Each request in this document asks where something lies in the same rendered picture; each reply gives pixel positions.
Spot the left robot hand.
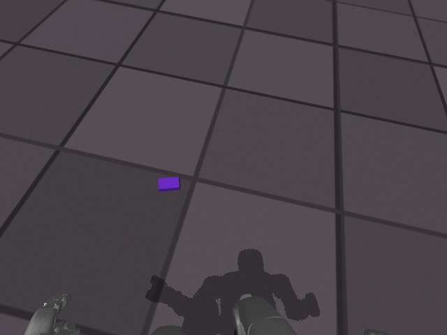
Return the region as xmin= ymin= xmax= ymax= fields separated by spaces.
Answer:
xmin=24 ymin=293 xmax=80 ymax=335

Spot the small box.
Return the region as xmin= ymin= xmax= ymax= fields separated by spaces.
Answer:
xmin=158 ymin=177 xmax=179 ymax=192

